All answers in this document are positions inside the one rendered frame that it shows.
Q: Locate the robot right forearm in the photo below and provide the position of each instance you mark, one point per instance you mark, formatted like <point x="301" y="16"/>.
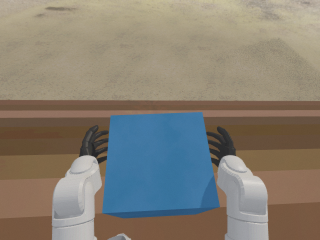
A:
<point x="246" y="200"/>

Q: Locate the robot left hand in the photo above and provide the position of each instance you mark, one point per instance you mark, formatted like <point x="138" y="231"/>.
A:
<point x="89" y="144"/>

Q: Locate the carton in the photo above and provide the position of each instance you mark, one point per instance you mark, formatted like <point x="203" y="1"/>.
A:
<point x="158" y="165"/>

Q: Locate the robot left forearm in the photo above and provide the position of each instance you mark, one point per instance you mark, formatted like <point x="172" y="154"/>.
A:
<point x="73" y="201"/>

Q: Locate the robot right hand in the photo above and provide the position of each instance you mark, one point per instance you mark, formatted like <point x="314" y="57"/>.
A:
<point x="226" y="145"/>

